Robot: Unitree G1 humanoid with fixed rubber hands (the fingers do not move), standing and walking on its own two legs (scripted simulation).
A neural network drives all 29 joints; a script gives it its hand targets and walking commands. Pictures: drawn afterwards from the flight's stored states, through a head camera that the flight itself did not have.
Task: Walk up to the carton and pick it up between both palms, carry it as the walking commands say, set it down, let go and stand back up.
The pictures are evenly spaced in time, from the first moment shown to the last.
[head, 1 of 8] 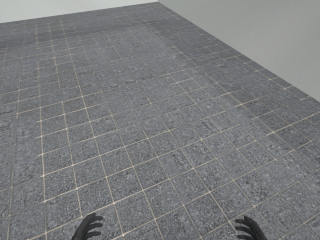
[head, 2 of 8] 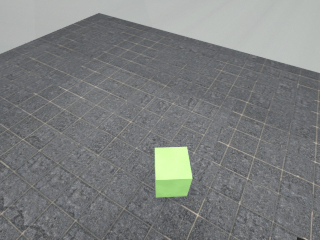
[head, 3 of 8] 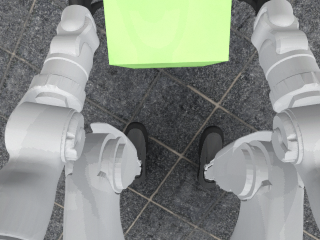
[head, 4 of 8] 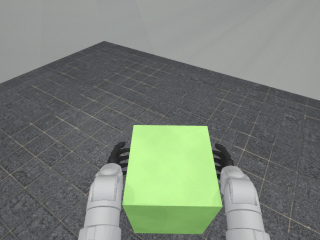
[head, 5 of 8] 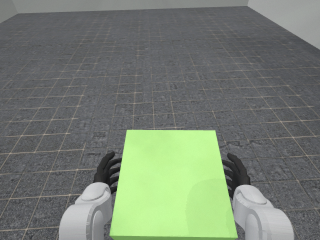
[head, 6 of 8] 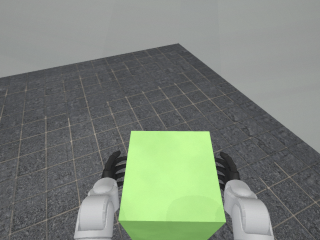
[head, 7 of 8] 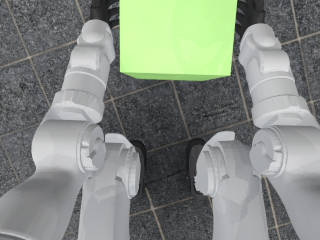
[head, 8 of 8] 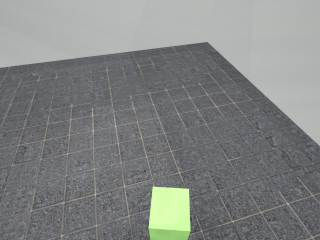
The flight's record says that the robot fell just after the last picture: no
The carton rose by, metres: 0.68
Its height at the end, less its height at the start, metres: +0.00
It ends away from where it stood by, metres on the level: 0.76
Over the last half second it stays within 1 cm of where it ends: yes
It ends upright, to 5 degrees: yes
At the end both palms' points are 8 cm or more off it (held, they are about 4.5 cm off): yes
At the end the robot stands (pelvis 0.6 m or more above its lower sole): yes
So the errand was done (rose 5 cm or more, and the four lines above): yes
